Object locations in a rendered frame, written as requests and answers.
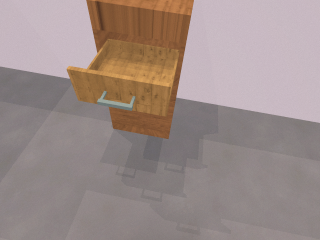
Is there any drawer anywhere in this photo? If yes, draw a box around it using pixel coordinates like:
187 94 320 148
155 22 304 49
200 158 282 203
66 38 180 117

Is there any handle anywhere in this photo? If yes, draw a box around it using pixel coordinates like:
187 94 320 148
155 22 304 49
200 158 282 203
97 91 136 111

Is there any cabinet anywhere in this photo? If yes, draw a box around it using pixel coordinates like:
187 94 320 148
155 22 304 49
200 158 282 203
86 0 194 139

